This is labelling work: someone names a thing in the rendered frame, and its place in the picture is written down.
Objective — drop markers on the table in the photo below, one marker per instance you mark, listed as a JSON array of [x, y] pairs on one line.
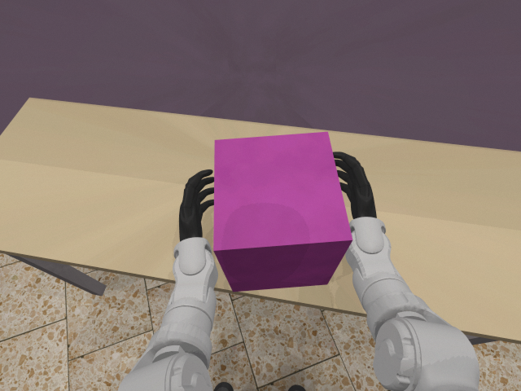
[[101, 187]]

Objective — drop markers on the left robot hand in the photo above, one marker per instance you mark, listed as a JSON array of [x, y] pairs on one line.
[[191, 211]]

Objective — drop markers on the left robot upper arm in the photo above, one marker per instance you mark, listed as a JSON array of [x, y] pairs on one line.
[[179, 372]]

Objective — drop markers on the carton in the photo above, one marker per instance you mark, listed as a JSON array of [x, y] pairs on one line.
[[279, 215]]

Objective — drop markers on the right robot upper arm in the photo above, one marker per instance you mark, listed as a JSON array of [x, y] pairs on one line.
[[415, 355]]

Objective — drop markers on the right robot hand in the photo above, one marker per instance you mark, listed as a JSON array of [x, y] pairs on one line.
[[358, 188]]

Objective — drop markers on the robot right forearm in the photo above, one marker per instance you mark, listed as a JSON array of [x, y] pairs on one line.
[[380, 288]]

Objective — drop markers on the robot left forearm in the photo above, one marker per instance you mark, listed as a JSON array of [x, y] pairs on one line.
[[189, 316]]

